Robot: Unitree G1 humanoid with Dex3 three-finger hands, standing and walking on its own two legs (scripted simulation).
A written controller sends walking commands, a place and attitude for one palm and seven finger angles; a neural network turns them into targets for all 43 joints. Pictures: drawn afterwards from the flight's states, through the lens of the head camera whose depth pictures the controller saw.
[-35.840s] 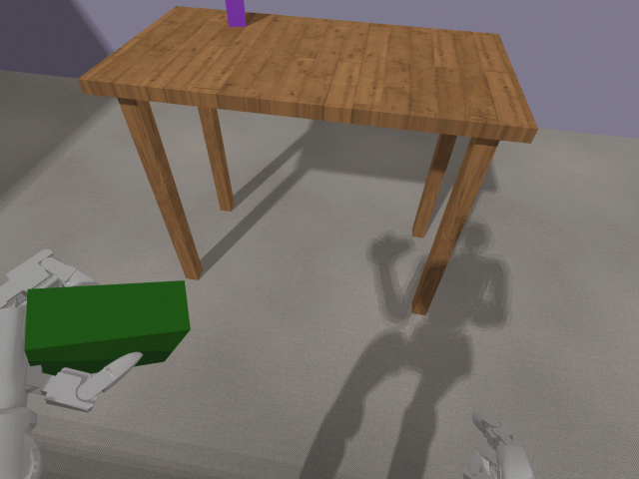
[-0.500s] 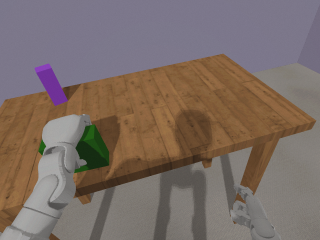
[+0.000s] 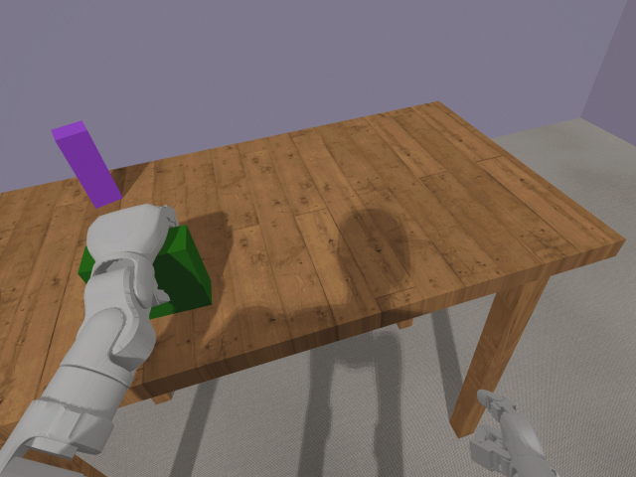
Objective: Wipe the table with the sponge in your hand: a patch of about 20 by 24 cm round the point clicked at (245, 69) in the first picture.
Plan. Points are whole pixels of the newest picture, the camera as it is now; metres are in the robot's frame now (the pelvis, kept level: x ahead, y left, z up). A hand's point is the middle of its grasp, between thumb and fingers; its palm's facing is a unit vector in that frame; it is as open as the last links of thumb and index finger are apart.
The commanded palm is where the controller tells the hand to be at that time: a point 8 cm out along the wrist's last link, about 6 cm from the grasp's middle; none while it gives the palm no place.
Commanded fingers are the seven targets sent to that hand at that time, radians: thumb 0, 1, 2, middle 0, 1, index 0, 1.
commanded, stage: wipe forward along the middle lane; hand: left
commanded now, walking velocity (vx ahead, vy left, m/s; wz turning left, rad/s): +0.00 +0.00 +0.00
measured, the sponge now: (157, 286) +0.32 +0.27 +0.09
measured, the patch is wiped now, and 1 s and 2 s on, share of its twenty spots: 1.00 1.00 1.00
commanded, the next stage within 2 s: slide back across to the first lane in 0.82 s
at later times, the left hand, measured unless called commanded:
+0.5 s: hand (151, 236) +0.38 +0.29 +0.13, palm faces -0.03 -0.03 -1.00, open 9.3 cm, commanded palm +0.36 +0.29 +0.16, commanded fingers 0.00 0.10 1.30 -1.20 -1.60 -1.20 -1.60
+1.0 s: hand (149, 216) +0.42 +0.32 +0.13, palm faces -0.06 -0.02 -1.00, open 9.3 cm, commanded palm +0.39 +0.32 +0.17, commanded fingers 0.00 0.10 1.30 -1.20 -1.60 -1.20 -1.60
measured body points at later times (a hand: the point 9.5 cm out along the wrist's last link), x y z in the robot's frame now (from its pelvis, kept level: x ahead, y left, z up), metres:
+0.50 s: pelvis +0.01 +0.00 +0.00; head +0.00 -0.03 +0.45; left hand +0.37 +0.29 +0.19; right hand +0.16 -0.25 -0.12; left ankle +0.04 +0.14 -0.74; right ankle -0.03 -0.09 -0.74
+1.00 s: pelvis +0.01 +0.02 +0.00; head +0.02 +0.00 +0.45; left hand +0.42 +0.31 +0.19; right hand +0.15 -0.24 -0.12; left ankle +0.04 +0.14 -0.74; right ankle -0.03 -0.09 -0.74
